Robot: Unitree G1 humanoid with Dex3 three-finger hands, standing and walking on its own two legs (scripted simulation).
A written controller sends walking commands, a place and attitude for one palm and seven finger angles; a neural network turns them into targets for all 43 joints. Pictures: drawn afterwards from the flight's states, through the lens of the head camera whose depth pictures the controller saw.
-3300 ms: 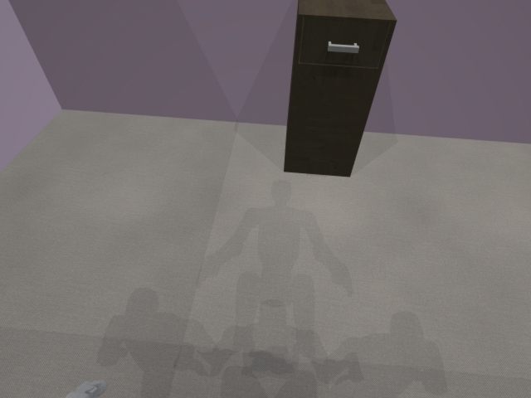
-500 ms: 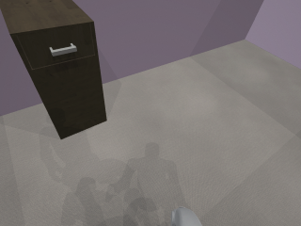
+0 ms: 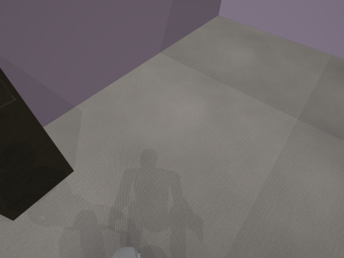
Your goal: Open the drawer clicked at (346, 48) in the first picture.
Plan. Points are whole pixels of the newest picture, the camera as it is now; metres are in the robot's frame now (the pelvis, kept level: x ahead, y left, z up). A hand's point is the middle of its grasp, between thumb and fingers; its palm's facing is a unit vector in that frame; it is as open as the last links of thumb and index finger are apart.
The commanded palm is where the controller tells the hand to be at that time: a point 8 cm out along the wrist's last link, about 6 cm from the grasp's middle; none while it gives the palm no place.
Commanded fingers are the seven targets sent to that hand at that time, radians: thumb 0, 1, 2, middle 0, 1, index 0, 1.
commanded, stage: walk to a spot facing it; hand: left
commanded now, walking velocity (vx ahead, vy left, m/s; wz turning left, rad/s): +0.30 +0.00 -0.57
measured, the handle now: out of the picture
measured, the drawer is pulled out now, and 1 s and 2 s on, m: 0.00 0.00 0.00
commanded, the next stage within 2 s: turn to face it in 0.44 s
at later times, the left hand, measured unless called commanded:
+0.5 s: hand (90, 195) +0.30 +0.26 -0.16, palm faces -0.22 -0.95 -0.20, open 7.4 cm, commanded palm none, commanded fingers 0.00 0.90 0.90 -0.20 -0.30 -0.20 -0.30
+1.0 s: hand (123, 171) +0.39 +0.18 -0.16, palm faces -0.23 -0.96 -0.16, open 7.4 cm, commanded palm none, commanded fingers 0.00 0.90 0.90 -0.20 -0.30 -0.20 -0.30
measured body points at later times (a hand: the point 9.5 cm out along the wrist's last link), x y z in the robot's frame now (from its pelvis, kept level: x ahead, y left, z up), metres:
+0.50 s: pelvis +0.19 +0.08 +0.01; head +0.23 +0.09 +0.46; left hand +0.32 +0.32 -0.15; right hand +0.22 -0.17 -0.12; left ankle +0.24 +0.18 -0.73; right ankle +0.13 -0.05 -0.64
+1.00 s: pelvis +0.23 +0.05 +0.00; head +0.25 +0.06 +0.45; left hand +0.40 +0.23 -0.14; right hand +0.17 -0.17 -0.15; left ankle +0.25 +0.16 -0.71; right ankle +0.21 -0.08 -0.73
